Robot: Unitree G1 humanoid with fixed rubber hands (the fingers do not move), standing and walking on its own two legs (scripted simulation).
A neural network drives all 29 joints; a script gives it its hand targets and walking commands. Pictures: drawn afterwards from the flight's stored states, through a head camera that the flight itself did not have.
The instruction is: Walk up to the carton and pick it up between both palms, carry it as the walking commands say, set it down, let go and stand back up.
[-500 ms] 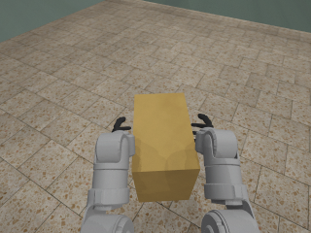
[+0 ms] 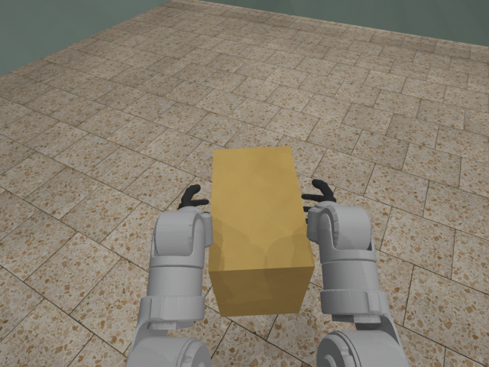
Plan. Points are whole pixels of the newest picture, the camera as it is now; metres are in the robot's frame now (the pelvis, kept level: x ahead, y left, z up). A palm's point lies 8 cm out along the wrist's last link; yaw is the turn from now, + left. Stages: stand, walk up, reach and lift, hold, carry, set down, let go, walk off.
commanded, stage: carry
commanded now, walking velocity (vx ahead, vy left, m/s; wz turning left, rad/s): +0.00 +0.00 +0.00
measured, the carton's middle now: (255, 231) +0.35 +0.00 +0.01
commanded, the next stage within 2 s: hold in 0.86 s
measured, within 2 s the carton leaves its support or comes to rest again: neither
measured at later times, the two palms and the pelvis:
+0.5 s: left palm (182, 224) +0.32 +0.12 +0.07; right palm (322, 219) +0.33 -0.11 +0.07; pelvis +0.02 +0.00 +0.00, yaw +0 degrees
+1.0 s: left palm (188, 241) +0.31 +0.12 +0.05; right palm (330, 236) +0.31 -0.12 +0.05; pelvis +0.01 +0.00 +0.01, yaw +3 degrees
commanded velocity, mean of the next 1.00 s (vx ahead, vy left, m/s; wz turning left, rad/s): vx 0.00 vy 0.00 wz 0.00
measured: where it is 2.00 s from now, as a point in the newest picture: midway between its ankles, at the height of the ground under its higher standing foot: outside the picture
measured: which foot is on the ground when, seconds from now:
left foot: down 0.00-1.00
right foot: down 0.00-1.00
